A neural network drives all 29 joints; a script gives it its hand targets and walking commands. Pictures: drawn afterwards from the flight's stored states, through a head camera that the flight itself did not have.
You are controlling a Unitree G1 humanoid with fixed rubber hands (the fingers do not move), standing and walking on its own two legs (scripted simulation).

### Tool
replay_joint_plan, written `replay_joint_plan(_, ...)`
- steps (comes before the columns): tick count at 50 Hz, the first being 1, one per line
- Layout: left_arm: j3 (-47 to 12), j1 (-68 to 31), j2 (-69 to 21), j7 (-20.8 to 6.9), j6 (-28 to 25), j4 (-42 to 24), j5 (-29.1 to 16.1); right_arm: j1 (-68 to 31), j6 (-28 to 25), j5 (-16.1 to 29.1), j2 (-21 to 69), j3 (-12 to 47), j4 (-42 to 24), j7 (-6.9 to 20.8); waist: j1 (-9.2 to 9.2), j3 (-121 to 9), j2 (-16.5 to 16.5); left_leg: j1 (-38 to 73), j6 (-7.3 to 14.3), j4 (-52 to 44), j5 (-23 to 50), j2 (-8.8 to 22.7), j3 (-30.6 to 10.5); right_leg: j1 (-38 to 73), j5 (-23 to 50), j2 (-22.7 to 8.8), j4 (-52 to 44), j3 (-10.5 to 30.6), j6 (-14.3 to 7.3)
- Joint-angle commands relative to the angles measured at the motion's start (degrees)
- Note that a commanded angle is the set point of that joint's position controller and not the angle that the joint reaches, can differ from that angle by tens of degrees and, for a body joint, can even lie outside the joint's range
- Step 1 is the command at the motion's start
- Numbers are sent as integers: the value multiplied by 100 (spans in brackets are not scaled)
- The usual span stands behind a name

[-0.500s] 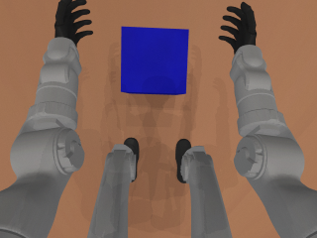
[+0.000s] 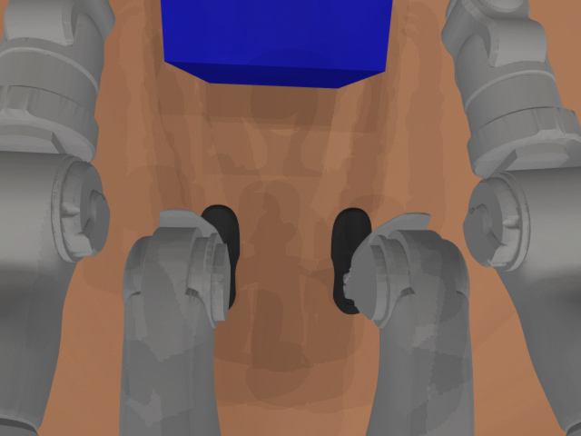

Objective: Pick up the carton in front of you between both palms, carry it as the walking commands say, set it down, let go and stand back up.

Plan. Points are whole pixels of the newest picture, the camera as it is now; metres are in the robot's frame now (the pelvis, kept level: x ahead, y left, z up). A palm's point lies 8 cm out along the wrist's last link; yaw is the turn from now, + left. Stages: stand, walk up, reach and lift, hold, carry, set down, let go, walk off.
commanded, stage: reach and lift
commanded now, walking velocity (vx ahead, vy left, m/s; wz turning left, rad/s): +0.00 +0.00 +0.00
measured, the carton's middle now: out of the picture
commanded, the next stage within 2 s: none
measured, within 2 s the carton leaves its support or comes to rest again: leaves its support in 0.96 s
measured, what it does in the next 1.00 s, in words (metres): stands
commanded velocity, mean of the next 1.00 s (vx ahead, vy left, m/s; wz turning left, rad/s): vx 0.00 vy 0.00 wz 0.00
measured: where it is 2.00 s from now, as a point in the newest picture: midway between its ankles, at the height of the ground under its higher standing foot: (286, 278)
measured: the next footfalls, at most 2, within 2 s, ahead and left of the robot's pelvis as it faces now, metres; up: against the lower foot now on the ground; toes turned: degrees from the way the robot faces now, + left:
none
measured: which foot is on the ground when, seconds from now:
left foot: down 0.00-1.00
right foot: down 0.00-1.00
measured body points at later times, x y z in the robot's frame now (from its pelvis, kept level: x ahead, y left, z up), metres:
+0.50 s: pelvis +0.01 +0.00 -0.02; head +0.38 +0.02 +0.22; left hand +0.57 +0.21 -0.20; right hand +0.58 -0.14 -0.20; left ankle +0.12 +0.12 -0.36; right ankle +0.12 -0.12 -0.36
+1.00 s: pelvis +0.01 +0.00 -0.03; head +0.37 +0.02 +0.22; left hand +0.57 +0.18 -0.19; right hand +0.58 -0.12 -0.19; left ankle +0.12 +0.12 -0.36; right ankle +0.12 -0.13 -0.36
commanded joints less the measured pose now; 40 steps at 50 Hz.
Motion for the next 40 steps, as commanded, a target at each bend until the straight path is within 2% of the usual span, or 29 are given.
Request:
replay_joint_plan(1,-12,-1726,842,1,-216,-294,-39,-1678,-228,26,-777,-22,-288,38,55,-6538,185,3308,-60,-752,1137,89,264,3335,1079,10,-576,-282,31)
replay_joint_plan(4,-177,-1969,930,45,-307,-406,-193,-1917,-339,196,-909,123,-375,18,41,-6957,224,3719,-63,-491,1578,85,248,3474,1449,10,-325,-316,27)
replay_joint_plan(5,-214,-2027,938,70,-324,-501,-252,-1989,-366,262,-945,209,-447,11,90,-7116,225,3779,-74,-434,1680,69,265,3573,1543,4,-253,-314,16)
replay_joint_plan(7,-245,-2074,928,103,-346,-678,-376,-2096,-398,327,-928,394,-574,-5,182,-7292,28,3706,-89,-377,1887,22,278,3839,1791,10,-109,-329,18)
replay_joint_plan(11,-292,-1828,822,161,-361,-818,-412,-1962,-410,403,-877,485,-793,-14,183,-7546,63,4277,-69,-210,2432,-40,290,3701,2100,83,4,-416,47)
replay_joint_plan(13,-335,-1639,724,178,-346,-818,-419,-1744,-403,377,-824,454,-751,-30,112,-7675,68,4377,-73,-193,2521,-66,311,3750,2199,113,12,-451,49)
replay_joint_plan(20,-166,-1277,348,78,-356,-410,-117,-1195,-430,73,-587,128,-193,58,-16,-6348,239,3525,-96,-338,1947,-68,265,2944,1692,123,-165,-349,28)
replay_joint_plan(23,-127,-1407,354,68,-381,-488,-54,-1371,-459,59,-548,131,-267,59,25,-6356,238,3411,-93,-370,1848,-69,270,3015,1656,133,-196,-316,20)
replay_joint_plan(28,-488,-1891,-121,55,-356,-609,-228,-1888,-444,255,1,479,-420,62,112,-6436,143,3418,-81,-445,1630,-126,319,3358,1535,214,-240,-325,-12)
replay_joint_plan(31,-380,-2070,-363,40,-318,-559,-74,-2067,-398,40,233,380,-392,49,114,-6336,94,3466,-81,-442,1470,-182,356,3552,1441,275,-259,-350,5)
replay_joint_plan(33,-771,-2630,-2030,-299,-237,-653,-72,-2667,-329,6,1864,730,-479,360,112,-6190,86,3498,-18,-440,1373,-277,362,3484,1335,393,-258,-373,-28)
replay_joint_plan(35,-979,-3139,-3836,-778,-84,-671,77,-3144,-167,-187,3700,919,-580,854,108,-5865,43,3314,9,-378,1236,-366,414,3329,1209,488,-211,-383,-62)
replay_joint_plan(36,-913,-3146,-4528,-1020,28,-724,231,-3244,-68,-312,4332,926,-670,1102,123,-5701,61,3232,17,-320,1181,-415,478,3229,1147,521,-155,-399,-68)
replay_joint_plan(38,-782,-3037,-5312,-1393,218,-955,389,-3213,131,-475,5049,781,-806,1471,155,-5520,66,3020,56,-279,1112,-467,571,2990,1065,578,-103,-463,-93)
replay_joint_plan(39,-750,-2961,-5521,-1516,296,-1067,426,-3173,201,-508,5238,741,-858,1582,181,-5477,36,2919,74,-269,1130,-467,595,2909,1069,583,-85,-480,-104)
replay_joint_plan(40,-731,-2874,-5719,-1623,372,-1144,445,-3114,255,-561,5363,709,-960,1655,132,-5455,-9,2845,83,-245,1141,-469,583,2906,1101,576,-71,-499,-121)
